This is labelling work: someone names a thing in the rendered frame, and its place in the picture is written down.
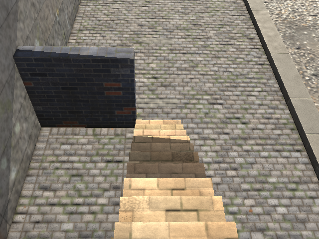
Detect stairs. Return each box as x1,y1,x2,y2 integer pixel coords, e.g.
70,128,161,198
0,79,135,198
114,119,238,239

